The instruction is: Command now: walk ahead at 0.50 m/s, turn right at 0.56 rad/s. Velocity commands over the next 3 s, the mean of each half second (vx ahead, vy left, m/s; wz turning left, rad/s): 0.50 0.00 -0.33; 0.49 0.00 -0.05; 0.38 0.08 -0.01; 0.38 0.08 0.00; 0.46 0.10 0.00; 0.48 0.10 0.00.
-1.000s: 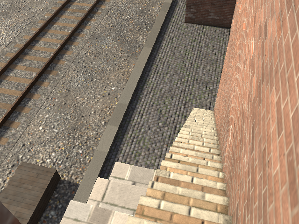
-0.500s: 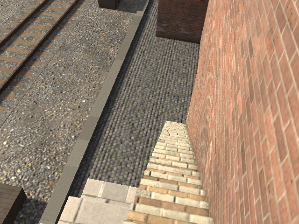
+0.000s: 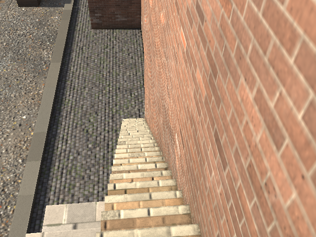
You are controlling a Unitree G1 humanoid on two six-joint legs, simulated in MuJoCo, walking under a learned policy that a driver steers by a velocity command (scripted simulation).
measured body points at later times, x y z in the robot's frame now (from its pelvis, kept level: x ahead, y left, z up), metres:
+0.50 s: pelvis +0.20 +0.11 -0.18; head +0.21 +0.12 +0.27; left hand +0.35 +0.28 -0.31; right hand +0.05 -0.12 -0.31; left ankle +0.19 +0.17 -0.88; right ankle +0.38 -0.10 -0.64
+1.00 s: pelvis +0.51 +0.04 -0.38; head +0.51 +0.03 +0.07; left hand +0.60 +0.29 -0.52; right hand +0.41 -0.20 -0.53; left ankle +0.35 +0.18 -0.85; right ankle +0.57 -0.04 -1.08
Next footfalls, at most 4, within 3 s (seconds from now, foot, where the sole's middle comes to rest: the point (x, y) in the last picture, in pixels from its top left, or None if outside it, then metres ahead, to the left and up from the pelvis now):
0.20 left None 0.23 0.16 -0.92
0.94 right None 0.60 -0.05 -1.12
1.22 left None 0.73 0.09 -1.33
1.42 right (171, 231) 0.80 -0.08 -1.33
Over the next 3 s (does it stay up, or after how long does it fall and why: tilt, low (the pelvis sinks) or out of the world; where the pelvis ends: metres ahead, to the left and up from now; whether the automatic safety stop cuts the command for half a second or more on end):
stays up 1.35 0.15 -1.18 its command is cut before an obstacle after 1.0 s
